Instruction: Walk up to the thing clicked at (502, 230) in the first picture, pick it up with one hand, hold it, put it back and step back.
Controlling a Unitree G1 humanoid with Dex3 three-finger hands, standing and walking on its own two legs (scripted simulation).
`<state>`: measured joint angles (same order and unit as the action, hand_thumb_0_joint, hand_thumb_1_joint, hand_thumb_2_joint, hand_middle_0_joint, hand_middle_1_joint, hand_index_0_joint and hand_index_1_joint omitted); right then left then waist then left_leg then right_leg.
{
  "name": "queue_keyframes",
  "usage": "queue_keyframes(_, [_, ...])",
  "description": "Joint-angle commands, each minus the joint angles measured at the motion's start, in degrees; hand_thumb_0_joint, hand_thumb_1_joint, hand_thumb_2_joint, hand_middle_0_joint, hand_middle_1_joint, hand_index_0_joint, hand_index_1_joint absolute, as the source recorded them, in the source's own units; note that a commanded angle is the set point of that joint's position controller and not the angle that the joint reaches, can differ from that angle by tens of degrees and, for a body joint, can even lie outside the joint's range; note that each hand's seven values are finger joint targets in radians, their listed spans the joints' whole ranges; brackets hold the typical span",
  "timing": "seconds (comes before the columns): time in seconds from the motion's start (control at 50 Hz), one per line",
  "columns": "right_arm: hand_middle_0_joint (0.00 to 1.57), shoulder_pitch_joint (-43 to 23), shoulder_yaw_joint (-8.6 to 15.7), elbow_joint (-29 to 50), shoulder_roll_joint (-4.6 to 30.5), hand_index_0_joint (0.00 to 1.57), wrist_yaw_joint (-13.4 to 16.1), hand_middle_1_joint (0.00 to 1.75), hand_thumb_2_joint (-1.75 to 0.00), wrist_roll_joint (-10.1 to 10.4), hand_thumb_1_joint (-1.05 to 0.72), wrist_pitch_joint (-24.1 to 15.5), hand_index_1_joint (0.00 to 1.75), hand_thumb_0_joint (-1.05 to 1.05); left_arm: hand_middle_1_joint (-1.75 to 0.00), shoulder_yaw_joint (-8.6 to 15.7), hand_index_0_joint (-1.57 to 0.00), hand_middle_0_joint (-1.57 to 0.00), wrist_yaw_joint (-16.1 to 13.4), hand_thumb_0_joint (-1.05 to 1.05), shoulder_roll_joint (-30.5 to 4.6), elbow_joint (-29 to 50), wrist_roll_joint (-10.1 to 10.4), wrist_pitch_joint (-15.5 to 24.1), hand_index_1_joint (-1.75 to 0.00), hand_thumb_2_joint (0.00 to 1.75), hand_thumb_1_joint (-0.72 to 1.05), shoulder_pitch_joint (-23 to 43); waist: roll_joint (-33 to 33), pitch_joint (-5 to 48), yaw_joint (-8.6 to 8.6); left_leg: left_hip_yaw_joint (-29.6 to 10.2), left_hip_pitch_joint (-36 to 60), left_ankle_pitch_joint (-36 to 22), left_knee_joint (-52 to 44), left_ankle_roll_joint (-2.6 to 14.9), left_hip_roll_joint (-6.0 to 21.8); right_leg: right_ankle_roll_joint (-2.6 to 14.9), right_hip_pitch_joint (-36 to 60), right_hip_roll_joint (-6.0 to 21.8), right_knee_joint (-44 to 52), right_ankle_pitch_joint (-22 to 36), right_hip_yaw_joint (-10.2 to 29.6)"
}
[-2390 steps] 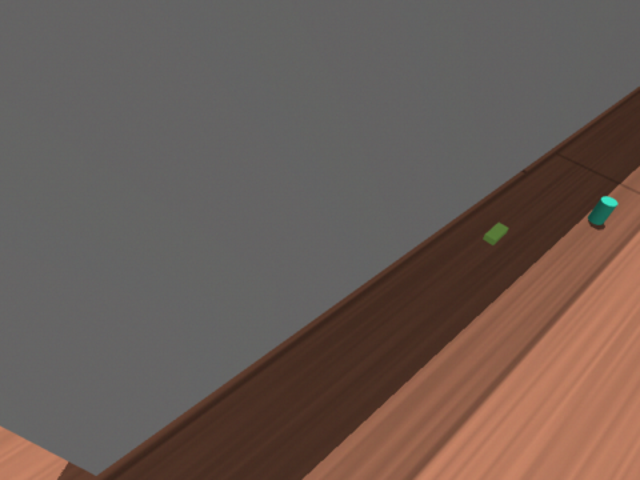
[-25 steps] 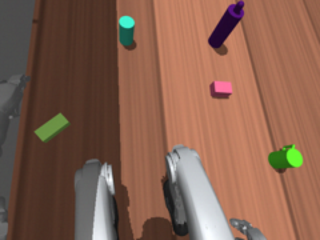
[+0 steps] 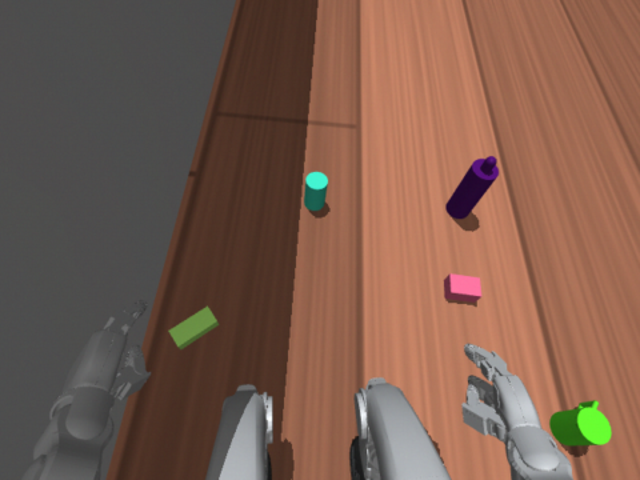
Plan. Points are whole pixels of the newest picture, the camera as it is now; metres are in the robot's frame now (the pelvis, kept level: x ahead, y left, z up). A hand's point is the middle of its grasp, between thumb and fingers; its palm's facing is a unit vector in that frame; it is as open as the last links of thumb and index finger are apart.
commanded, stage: home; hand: left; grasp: from above
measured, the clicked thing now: (194, 327) +0.48 +0.27 -0.57
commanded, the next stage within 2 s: none
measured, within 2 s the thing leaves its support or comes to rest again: neither
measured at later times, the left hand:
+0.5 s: hand (122, 416) +0.21 +0.18 +0.08, palm faces +0.10 -0.97 -0.20, open 7.4 cm
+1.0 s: hand (122, 424) +0.21 +0.18 +0.08, palm faces +0.09 -0.98 -0.19, open 7.4 cm
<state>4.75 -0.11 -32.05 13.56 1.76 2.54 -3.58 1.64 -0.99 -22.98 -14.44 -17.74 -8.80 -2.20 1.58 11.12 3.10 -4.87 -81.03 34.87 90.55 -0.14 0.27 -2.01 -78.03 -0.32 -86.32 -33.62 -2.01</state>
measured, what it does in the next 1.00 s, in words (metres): rises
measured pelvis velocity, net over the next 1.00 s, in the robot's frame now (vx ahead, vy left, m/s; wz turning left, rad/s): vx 0.05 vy -0.01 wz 0.05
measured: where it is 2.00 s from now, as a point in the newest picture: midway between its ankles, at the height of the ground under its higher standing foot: outside the picture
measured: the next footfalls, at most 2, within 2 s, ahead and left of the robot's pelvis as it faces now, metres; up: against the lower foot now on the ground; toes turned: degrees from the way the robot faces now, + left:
none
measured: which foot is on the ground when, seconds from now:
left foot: down 0.00-1.00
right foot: down 0.00-1.00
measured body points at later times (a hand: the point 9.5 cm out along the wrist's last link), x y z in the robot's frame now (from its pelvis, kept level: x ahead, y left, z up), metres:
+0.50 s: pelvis +0.06 -0.01 +0.12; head +0.07 +0.00 +0.57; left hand +0.20 +0.23 +0.10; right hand +0.22 -0.25 +0.06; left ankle +0.06 +0.11 -0.55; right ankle +0.06 -0.14 -0.55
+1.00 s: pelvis +0.05 -0.01 +0.13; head +0.07 +0.00 +0.58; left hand +0.20 +0.23 +0.09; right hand +0.23 -0.24 +0.07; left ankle +0.06 +0.11 -0.55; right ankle +0.06 -0.14 -0.55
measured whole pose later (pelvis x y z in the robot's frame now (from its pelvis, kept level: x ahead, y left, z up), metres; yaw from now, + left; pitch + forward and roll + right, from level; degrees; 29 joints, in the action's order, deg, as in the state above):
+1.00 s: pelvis +0.05 -0.01 +0.13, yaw +3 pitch +10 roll -3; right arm 16.7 -2.3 -30.4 12.4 10.1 0.5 -13.7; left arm 1.8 -0.7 -12.8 7.3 3.0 -25.4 -28.9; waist 2.5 9.3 2.0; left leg -4.6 -40.1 28.1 58.2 -0.7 0.9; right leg -1.0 -37.1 -0.3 -53.9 -26.8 -2.4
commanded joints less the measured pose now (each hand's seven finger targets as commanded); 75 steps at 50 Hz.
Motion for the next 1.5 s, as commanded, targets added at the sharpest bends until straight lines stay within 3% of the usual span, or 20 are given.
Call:
queue_keyframes(0.0, [0.20, 3.53, 2.75, 7.10, 8.01, 0.20, 2.36, 0.30, -0.90, 0.02, -0.90, -3.80, 0.30, 0.00, -0.30, 4.24, -0.20, -0.20, -2.78, 0.00, -6.83, 16.35, 6.76, -2.01, -0.30, 0.90, 0.90, 1.56, 5.76, 19.94, 1.47, -0.89, 27.37, -5.66, -22.15, 0.75, 0.59, 3.11, 17.17, -1.00, 17.82, 7.32, -0.39])
queue_keyframes(0.06, [0.20, 4.54, 1.91, 7.96, 6.70, 0.20, 3.60, 0.30, -0.90, -0.13, -0.90, -5.12, 0.30, 0.00, -0.30, 3.61, -0.20, -0.20, -3.52, 0.00, -4.44, 19.03, 10.71, -4.43, -0.30, 0.90, 0.90, -3.94, 4.09, 17.86, 1.52, 0.42, 30.07, -9.96, -24.85, 0.97, 0.08, 2.99, 24.17, -1.13, 22.66, 10.77, -0.11])
queue_keyframes(0.22, [0.20, 8.01, -0.01, 10.19, 5.30, 0.20, 7.18, 0.30, -0.90, -0.58, -0.90, -7.34, 0.30, 0.00, -0.30, 3.46, -0.20, -0.20, -3.80, 0.00, 1.62, 26.48, 17.78, -11.30, -0.30, 0.90, 0.90, -16.73, 4.10, 11.16, 0.51, 1.07, 40.27, -17.84, -34.80, 0.58, 0.09, 2.83, 36.51, -1.12, 32.67, 17.13, -0.73])
queue_keyframes(0.36, [0.20, 8.91, -0.42, 12.27, 4.50, 0.20, 9.25, 0.30, -0.90, -0.86, -0.90, -9.48, 0.30, 0.00, -0.30, 3.11, -0.20, -0.20, -2.80, 0.00, 5.13, 32.03, 21.21, -15.48, -0.30, 0.90, 0.90, -25.39, 1.27, 4.69, -0.08, 1.39, 43.14, -19.20, -39.63, 0.94, -0.31, 2.51, 41.45, -1.37, 38.78, 18.20, -1.77])
queue_keyframes(0.38, [0.20, 9.03, -0.12, 12.70, 4.72, 0.20, 9.41, 0.30, -0.90, -0.99, -0.90, -9.78, 0.30, 0.00, -0.30, 3.97, -0.20, -0.20, -2.57, 0.00, 4.57, 33.42, 21.29, -15.62, -0.30, 0.90, 0.90, -25.53, 1.94, 4.60, -0.25, 1.86, 43.76, -18.71, -39.84, 1.07, -0.46, 2.45, 41.89, -1.32, 39.55, 17.87, -1.70])
queue_keyframes(0.56, [0.20, 8.89, 0.82, 12.17, 5.81, 0.20, 9.40, 0.30, -0.90, -1.67, -0.90, -12.25, 0.30, 0.00, -0.30, 3.61, -0.20, -0.20, -0.29, 0.00, 4.76, 32.82, 20.97, -14.90, -0.30, 0.90, 0.90, -24.78, 1.43, 0.89, -0.05, 1.84, 44.95, -17.21, -42.09, 0.90, -0.33, 2.21, 41.56, -1.16, 40.72, 15.78, -2.37])
queue_keyframes(0.78, [0.20, 8.42, 0.96, 11.25, 6.02, 0.20, 9.09, 0.30, -0.90, -1.98, -0.90, -13.18, 0.30, 0.00, -0.30, 3.47, -0.20, -0.20, -0.29, 0.00, 4.61, 32.91, 20.46, -14.19, -0.30, 0.90, 0.90, -25.62, 2.20, 2.54, -0.75, 2.04, 47.11, -19.92, -42.12, 0.60, -0.36, 2.29, 43.17, -1.13, 40.34, 18.06, -2.12])
queue_keyframes(0.9, [0.20, 7.92, 0.85, 11.02, 5.96, 0.20, 9.18, 0.30, -0.90, -2.06, -0.90, -13.34, 0.30, 0.00, -0.30, 3.40, -0.20, -0.20, -0.44, 0.00, 4.71, 32.47, 20.44, -14.00, -0.30, 0.90, 0.90, -25.41, 1.58, 1.63, -0.69, 2.17, 46.33, -17.34, -42.48, 0.79, -0.34, 2.10, 43.19, -1.13, 41.00, 16.06, -1.99])
queue_keyframes(1.04, [0.20, 8.15, 1.00, 10.85, 5.98, 0.20, 9.30, 0.30, -0.90, -2.07, -0.90, -13.47, 0.30, 0.00, -0.30, 3.66, -0.20, -0.20, -0.47, 0.00, 4.35, 33.08, 20.69, -13.97, -0.30, 0.90, 0.90, -25.17, 1.26, 3.01, -0.74, 1.99, 46.68, -19.27, -42.00, 0.68, -0.23, 2.15, 43.87, -1.17, 40.67, 17.59, -1.95])
queue_keyframes(1.2, [0.20, 7.96, 0.94, 10.90, 5.78, 0.20, 9.41, 0.30, -0.90, -2.07, -0.90, -13.67, 0.30, 0.00, -0.30, 3.49, -0.20, -0.20, -0.44, 0.00, 4.44, 33.10, 20.48, -14.21, -0.30, 0.90, 0.90, -25.08, 1.03, 2.11, -0.77, 2.07, 45.67, -16.05, -42.38, 0.75, -0.34, 2.01, 43.51, -1.00, 41.47, 14.91, -1.73])
queue_keyframes(1.28, [0.20, 8.33, 1.18, 10.61, 6.01, 0.20, 9.40, 0.30, -0.90, -2.16, -0.90, -13.78, 0.30, 0.00, -0.30, 3.59, -0.20, -0.20, -0.49, 0.00, 4.09, 33.56, 20.30, -14.13, -0.30, 0.90, 0.90, -25.42, 2.25, 3.31, -0.66, 1.89, 46.97, -19.19, -42.25, 0.56, -0.10, 2.18, 43.69, -1.21, 40.31, 17.38, -1.80])
queue_keyframes(1.38, [0.20, 8.27, 1.17, 10.54, 6.24, 0.20, 9.30, 0.30, -0.90, -2.03, -0.90, -13.72, 0.30, 0.00, -0.30, 3.61, -0.20, -0.20, -0.56, 0.00, 4.44, 32.85, 20.66, -14.11, -0.30, 0.90, 0.90, -25.48, 1.03, 1.30, -0.61, 1.74, 46.24, -17.38, -42.58, 0.64, 0.07, 2.07, 43.11, -1.29, 40.87, 15.72, -1.93])
queue_keyframes(1.48, [0.20, 8.49, 1.37, 10.52, 6.22, 0.20, 9.24, 0.30, -0.90, -2.12, -0.90, -13.57, 0.30, 0.00, -0.30, 3.68, -0.20, -0.20, -0.51, 0.00, 3.93, 33.25, 20.42, -13.97, -0.30, 0.90, 0.90, -26.20, 2.13, 3.83, -0.84, 1.76, 47.51, -20.97, -42.12, 0.36, 0.09, 2.28, 44.18, -1.20, 39.72, 18.43, -1.87])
